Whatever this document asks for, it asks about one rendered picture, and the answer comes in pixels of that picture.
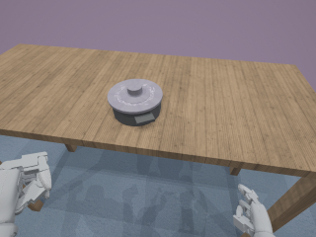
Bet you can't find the pot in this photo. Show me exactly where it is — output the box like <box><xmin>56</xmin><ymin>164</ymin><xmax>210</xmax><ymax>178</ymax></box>
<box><xmin>113</xmin><ymin>103</ymin><xmax>161</xmax><ymax>126</ymax></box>

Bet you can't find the robot left forearm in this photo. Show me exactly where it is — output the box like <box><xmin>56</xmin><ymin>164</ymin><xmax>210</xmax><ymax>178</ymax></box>
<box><xmin>0</xmin><ymin>223</ymin><xmax>19</xmax><ymax>237</ymax></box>

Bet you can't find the knob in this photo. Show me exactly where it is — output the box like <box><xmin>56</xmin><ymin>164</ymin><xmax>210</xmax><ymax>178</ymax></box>
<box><xmin>126</xmin><ymin>82</ymin><xmax>142</xmax><ymax>96</ymax></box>

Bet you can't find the left robot hand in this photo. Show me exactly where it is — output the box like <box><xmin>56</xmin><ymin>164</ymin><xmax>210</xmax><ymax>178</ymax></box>
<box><xmin>0</xmin><ymin>151</ymin><xmax>52</xmax><ymax>223</ymax></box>

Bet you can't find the right robot hand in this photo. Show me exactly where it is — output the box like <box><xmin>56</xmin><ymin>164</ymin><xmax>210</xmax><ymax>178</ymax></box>
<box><xmin>233</xmin><ymin>184</ymin><xmax>274</xmax><ymax>237</ymax></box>

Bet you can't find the lid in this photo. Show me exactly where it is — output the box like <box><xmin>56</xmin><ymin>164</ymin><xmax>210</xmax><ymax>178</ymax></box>
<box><xmin>107</xmin><ymin>78</ymin><xmax>163</xmax><ymax>115</ymax></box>

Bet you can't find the table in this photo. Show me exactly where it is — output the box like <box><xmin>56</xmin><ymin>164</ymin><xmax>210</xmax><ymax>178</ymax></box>
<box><xmin>0</xmin><ymin>43</ymin><xmax>316</xmax><ymax>237</ymax></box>

